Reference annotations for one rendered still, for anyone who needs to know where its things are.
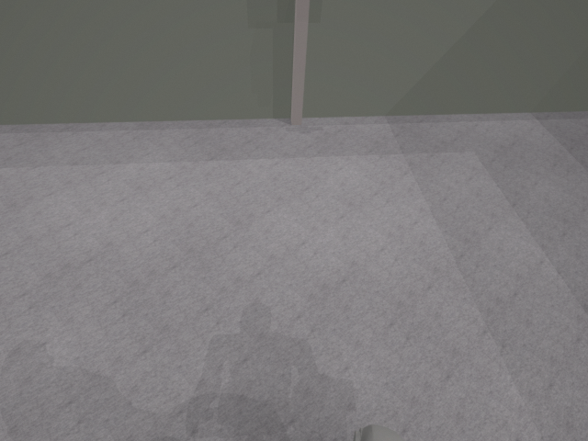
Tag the panel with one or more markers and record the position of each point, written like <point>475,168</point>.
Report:
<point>299,59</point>

